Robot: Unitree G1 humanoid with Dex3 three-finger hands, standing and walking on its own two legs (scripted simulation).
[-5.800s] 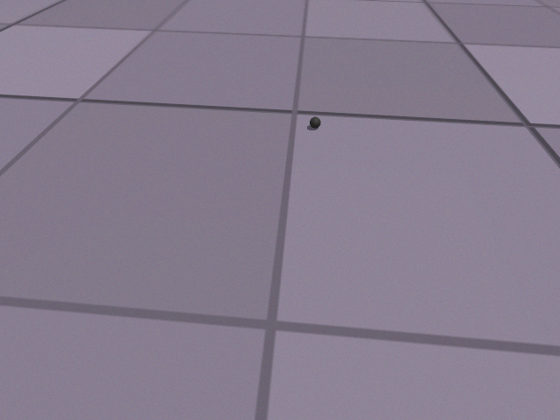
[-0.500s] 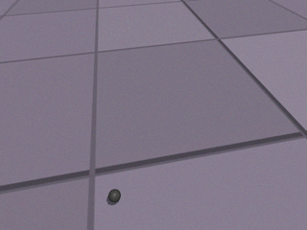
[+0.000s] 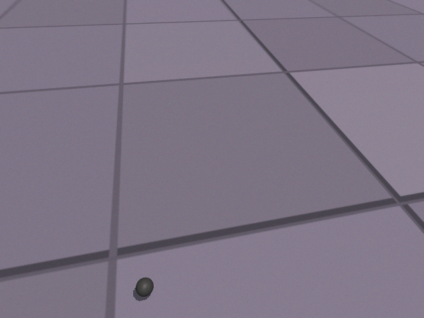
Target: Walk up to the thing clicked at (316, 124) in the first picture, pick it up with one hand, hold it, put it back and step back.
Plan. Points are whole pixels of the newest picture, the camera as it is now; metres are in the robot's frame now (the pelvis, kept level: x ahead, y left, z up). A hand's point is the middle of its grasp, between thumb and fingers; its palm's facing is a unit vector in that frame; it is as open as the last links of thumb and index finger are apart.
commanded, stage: walk up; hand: left
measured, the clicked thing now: (144, 286) +0.45 +0.27 -0.74
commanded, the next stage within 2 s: stand in 0.92 s
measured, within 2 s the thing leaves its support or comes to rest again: neither
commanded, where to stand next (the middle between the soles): +0.07 +0.00 m, yaw +2 degrees
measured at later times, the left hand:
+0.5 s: hand out of the picture +0.08 +0.25 -0.16, palm faces +0.01 -0.94 -0.33, open 7.3 cm
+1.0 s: hand out of the picture +0.10 +0.24 -0.15, palm faces -0.01 -0.94 -0.33, open 7.3 cm
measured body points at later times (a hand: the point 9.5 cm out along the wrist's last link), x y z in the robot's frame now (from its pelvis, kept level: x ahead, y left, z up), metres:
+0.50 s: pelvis +0.02 +0.00 +0.00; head +0.02 +0.00 +0.45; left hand +0.08 +0.30 -0.13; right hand +0.11 -0.30 -0.13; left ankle +0.03 +0.12 -0.74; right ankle +0.02 -0.13 -0.74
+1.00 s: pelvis +0.02 -0.01 +0.00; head +0.03 +0.00 +0.45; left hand +0.10 +0.29 -0.13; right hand +0.10 -0.30 -0.13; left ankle +0.03 +0.12 -0.74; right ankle +0.02 -0.13 -0.74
